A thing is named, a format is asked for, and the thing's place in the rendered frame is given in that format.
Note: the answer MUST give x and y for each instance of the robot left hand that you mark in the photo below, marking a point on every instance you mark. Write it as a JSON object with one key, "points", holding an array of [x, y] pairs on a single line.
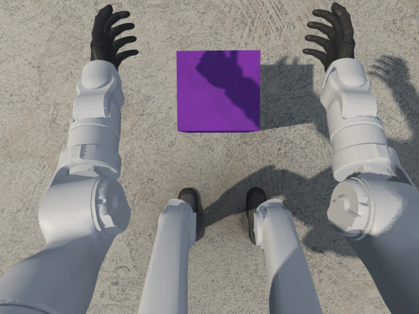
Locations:
{"points": [[103, 46]]}

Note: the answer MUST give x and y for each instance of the robot left upper arm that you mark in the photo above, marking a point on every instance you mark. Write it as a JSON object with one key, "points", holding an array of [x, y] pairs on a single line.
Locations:
{"points": [[79, 220]]}

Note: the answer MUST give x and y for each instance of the carton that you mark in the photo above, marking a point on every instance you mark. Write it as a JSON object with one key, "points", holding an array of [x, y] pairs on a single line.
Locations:
{"points": [[218, 91]]}

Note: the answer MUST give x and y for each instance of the robot right upper arm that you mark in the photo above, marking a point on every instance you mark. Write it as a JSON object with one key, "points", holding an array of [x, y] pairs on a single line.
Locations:
{"points": [[380, 221]]}

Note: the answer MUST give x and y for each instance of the robot right hand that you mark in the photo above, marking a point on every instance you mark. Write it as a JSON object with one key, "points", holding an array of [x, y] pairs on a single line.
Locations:
{"points": [[340, 43]]}

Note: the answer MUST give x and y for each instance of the robot right foot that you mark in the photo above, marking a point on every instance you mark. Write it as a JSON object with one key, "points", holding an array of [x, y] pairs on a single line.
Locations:
{"points": [[254, 198]]}

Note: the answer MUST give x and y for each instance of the robot right forearm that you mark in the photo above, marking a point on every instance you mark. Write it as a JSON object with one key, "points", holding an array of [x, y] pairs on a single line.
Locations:
{"points": [[355, 127]]}

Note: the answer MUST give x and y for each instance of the robot right thigh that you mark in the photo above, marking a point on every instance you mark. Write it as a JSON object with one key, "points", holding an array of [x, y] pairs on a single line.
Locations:
{"points": [[291, 289]]}

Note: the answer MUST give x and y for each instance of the robot left forearm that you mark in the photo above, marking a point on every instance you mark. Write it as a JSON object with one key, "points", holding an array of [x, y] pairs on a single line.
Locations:
{"points": [[94, 132]]}

